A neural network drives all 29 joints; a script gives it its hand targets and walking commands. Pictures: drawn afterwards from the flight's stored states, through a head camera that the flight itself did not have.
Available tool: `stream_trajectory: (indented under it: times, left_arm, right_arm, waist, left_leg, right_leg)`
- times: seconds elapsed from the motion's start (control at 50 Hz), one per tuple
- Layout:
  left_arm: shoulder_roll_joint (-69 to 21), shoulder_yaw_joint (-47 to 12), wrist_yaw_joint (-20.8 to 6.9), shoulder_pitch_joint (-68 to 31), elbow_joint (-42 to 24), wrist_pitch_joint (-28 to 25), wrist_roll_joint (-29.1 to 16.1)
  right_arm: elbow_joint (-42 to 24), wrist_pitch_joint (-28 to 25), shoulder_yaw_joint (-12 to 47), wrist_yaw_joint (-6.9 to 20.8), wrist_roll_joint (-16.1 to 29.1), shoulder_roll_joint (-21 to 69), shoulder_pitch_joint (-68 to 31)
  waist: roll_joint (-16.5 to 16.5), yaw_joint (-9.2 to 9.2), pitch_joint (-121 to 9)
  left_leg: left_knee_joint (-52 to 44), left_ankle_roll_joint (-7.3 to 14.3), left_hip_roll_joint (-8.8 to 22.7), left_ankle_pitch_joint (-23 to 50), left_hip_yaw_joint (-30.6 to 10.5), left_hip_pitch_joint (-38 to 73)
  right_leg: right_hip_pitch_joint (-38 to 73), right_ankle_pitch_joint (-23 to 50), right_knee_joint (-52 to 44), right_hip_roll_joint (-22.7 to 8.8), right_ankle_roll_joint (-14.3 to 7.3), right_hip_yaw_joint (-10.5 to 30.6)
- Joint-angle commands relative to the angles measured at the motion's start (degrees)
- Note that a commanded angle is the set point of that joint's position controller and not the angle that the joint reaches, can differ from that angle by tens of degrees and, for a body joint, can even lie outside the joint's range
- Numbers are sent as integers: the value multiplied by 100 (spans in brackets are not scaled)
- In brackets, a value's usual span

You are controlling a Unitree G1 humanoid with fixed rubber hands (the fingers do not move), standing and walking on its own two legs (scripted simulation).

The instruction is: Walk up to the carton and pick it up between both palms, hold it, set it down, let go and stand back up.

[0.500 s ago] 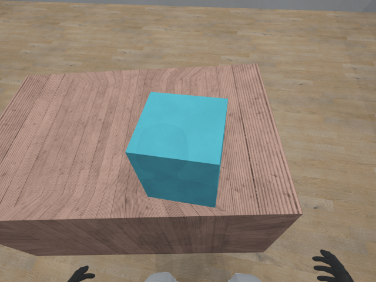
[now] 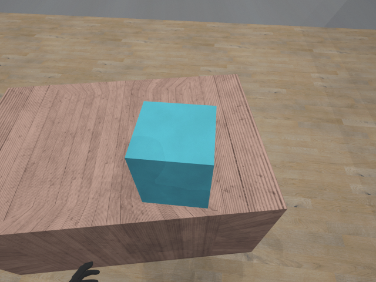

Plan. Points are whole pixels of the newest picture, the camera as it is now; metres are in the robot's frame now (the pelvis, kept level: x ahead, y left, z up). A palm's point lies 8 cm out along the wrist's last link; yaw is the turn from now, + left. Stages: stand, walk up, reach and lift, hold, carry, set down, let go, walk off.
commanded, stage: walk up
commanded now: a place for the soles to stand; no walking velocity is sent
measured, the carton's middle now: (177, 157) +0.47 +0.05 -0.10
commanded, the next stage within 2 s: stand in 0.46 s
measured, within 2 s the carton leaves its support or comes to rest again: neither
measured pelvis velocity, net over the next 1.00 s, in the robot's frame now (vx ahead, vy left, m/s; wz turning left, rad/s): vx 0.03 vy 0.00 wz -0.05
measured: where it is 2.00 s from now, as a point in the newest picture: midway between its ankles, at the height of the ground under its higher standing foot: outside the picture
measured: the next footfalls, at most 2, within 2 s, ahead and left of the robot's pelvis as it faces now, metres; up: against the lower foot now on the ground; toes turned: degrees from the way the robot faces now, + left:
none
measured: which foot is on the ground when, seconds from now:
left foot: down 0.00-1.00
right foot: down 0.00-1.00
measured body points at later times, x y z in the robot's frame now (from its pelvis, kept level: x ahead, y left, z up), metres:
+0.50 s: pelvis +0.01 +0.00 +0.01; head +0.04 +0.00 +0.45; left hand +0.08 +0.30 -0.13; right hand +0.13 -0.29 -0.13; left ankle +0.03 +0.12 -0.74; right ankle +0.04 -0.13 -0.74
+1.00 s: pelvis +0.03 +0.00 +0.01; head +0.05 +0.00 +0.45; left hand +0.15 +0.29 -0.13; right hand +0.11 -0.30 -0.13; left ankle +0.03 +0.12 -0.74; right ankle +0.04 -0.13 -0.74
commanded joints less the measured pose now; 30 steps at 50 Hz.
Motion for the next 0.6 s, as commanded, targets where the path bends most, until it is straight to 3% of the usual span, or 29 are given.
stream_trajectory:
  times: [0.0,0.1,0.18,0.38,0.58]
  left_arm:
    - [1230,244,41,-130,-275,-84,15]
    - [1292,223,48,28,-166,-100,12]
    - [1325,213,63,-9,-158,-133,36]
    - [1338,160,96,88,-166,-194,20]
    - [1361,152,133,181,-229,-177,25]
  right_arm:
    - [-516,-175,-251,-63,-30,-1441,-671]
    - [-518,-132,-271,-66,-23,-1400,-697]
    - [-491,-99,-276,-60,5,-1353,-641]
    - [-489,-55,-270,-37,29,-1346,-622]
    - [-486,-46,-272,-32,41,-1346,-668]
  waist:
    - [510,216,-870]
    - [596,221,-806]
    - [201,157,-744]
    - [-126,152,-820]
    - [75,186,-1026]
  left_leg:
    - [-1307,274,897,-924,-1091,24]
    - [-1281,213,846,-827,-935,189]
    - [-1023,168,717,-619,-765,425]
    - [-876,139,665,-59,-608,921]
    - [-882,118,700,369,-518,987]
  right_leg:
    - [331,-3,-627,-335,-261,340]
    - [235,232,-712,-369,-244,405]
    - [-17,358,-987,-506,-280,659]
    - [-264,701,-1058,-573,-275,723]
    - [52,1212,-910,-536,-235,621]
